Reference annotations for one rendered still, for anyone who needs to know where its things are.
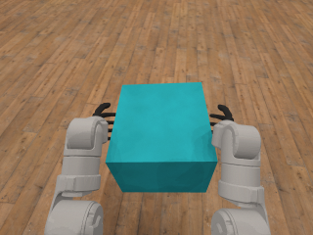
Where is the robot right upper arm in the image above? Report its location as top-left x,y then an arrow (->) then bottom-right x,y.
210,208 -> 271,235

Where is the robot right forearm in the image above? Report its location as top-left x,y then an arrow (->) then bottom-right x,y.
211,119 -> 271,235

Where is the right robot hand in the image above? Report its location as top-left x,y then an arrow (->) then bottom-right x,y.
209,104 -> 234,134

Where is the robot left forearm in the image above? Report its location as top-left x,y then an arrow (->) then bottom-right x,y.
44,116 -> 109,235

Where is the left robot hand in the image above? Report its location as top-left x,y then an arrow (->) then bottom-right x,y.
92,102 -> 116,141

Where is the carton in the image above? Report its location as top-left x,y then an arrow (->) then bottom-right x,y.
105,82 -> 218,193

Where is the robot left upper arm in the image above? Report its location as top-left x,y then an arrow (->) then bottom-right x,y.
45,200 -> 104,235

